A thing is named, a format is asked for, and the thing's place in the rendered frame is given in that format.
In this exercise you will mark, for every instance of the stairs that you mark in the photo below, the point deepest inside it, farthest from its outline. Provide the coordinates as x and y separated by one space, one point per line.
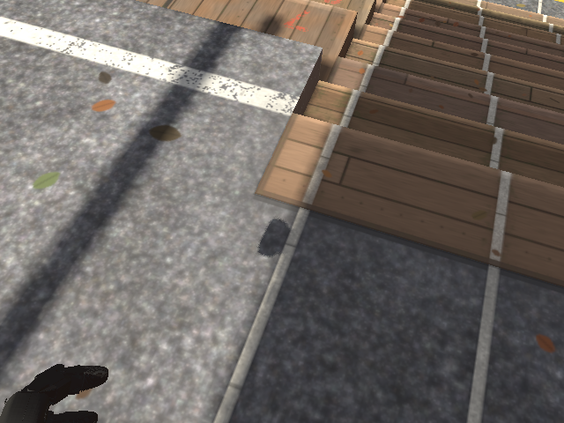
474 80

